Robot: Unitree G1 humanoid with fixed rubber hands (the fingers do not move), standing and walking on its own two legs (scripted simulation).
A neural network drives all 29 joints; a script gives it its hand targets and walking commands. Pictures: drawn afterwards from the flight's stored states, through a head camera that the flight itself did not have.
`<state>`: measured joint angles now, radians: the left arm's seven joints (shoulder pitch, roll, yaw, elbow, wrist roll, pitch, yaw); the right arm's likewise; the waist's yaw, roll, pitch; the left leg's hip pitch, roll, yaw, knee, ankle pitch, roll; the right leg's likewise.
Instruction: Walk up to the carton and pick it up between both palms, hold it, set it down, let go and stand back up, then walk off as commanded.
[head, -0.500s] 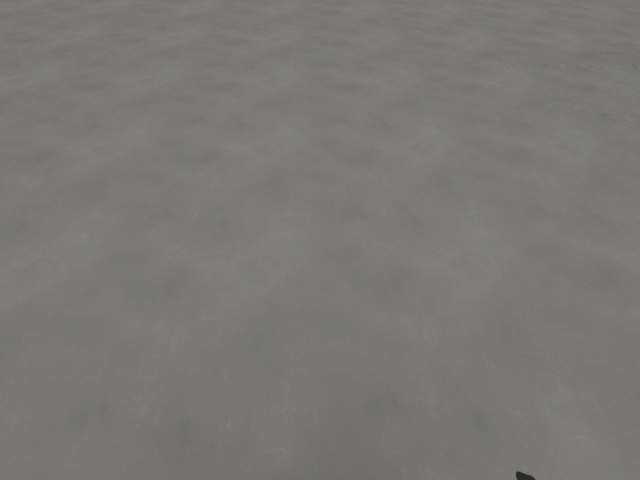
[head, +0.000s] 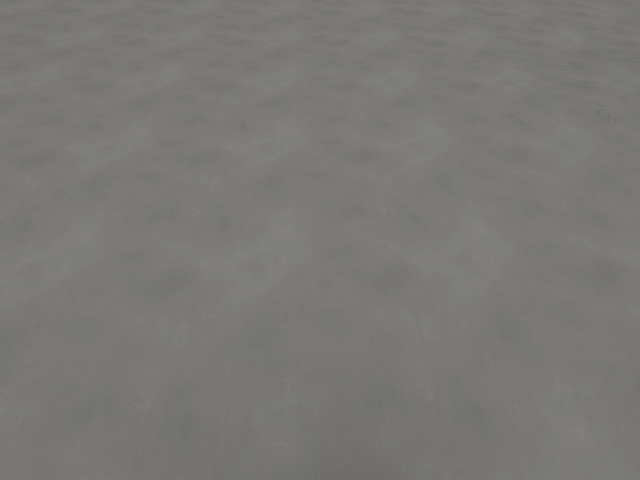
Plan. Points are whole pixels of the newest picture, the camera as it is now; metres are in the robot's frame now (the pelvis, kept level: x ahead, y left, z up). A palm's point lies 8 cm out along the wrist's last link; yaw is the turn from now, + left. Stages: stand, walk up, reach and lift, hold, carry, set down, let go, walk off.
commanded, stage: walk up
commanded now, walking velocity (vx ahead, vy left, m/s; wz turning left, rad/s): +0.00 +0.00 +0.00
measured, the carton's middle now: out of the picture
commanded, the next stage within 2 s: none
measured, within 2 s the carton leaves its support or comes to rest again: neither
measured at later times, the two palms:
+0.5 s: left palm out of the picture +0.09 +0.32 -0.13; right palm out of the picture -0.07 -0.24 -0.07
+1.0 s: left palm out of the picture -0.03 +0.42 -0.10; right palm out of the picture -0.26 -0.16 -0.09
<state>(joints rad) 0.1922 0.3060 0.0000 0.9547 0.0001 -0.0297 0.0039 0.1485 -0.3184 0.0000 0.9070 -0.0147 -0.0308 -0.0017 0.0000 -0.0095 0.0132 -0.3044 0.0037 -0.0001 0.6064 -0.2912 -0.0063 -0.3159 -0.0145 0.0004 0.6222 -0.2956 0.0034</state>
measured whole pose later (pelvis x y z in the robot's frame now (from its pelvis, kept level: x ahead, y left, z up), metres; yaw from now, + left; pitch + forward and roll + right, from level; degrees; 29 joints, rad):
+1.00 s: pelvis -0.21 +0.17 +0.00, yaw -31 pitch -7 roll +0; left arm 0.34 0.39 0.01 0.77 0.00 0.14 -0.10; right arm 0.06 -0.41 0.00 0.91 -0.01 0.03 -0.02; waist 0.00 0.03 0.14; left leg -0.39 0.01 0.18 0.97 -0.37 -0.01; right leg -0.21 -0.01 0.15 0.62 -0.31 -0.07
